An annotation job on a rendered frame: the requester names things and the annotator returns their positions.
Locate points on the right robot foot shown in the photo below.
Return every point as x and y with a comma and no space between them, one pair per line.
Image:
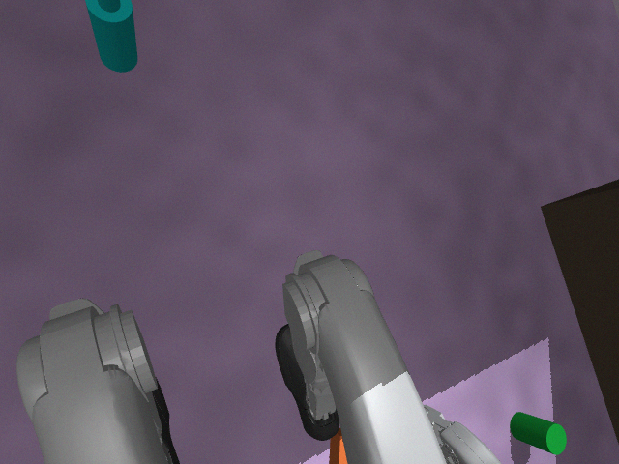
293,377

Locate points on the left robot foot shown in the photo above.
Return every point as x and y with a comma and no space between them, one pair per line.
167,445

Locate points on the right robot hand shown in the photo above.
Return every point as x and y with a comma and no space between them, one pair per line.
459,445

